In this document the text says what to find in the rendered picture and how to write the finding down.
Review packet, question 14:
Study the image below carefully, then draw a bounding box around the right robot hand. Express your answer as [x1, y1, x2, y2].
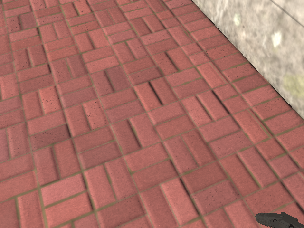
[255, 212, 304, 228]

